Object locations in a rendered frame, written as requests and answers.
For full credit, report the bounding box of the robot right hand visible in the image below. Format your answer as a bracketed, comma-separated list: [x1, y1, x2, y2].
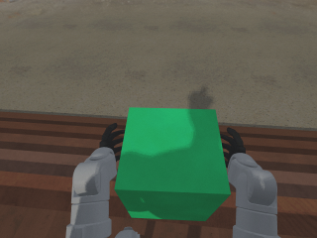
[220, 127, 246, 168]

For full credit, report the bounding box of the robot left hand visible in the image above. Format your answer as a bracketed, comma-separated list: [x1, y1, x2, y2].
[99, 123, 125, 162]

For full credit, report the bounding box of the right robot forearm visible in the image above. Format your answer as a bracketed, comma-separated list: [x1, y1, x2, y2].
[227, 153, 281, 238]

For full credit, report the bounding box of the left robot forearm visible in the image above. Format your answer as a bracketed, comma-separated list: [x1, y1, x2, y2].
[65, 147, 117, 238]

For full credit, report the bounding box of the carton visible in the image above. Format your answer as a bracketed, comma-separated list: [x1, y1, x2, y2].
[114, 107, 231, 221]

